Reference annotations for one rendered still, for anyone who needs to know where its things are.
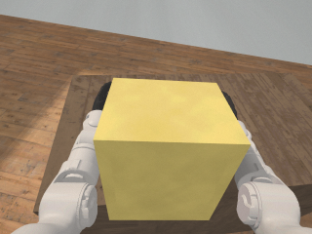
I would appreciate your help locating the robot left upper arm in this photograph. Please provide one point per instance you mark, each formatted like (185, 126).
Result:
(67, 208)

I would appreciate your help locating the carton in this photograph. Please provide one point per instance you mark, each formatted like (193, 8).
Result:
(166, 150)

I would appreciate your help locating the right robot hand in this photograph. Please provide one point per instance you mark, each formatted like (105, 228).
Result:
(230, 102)

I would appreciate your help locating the left robot forearm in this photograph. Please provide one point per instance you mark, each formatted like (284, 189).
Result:
(82, 163)

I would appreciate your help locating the right robot forearm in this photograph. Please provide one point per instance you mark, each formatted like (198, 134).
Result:
(253, 168)

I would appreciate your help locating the left robot hand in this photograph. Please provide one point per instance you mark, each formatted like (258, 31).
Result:
(101, 97)

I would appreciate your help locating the robot right upper arm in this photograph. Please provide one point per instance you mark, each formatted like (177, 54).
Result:
(269, 208)

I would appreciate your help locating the pedestal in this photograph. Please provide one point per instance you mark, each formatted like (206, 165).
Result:
(276, 108)

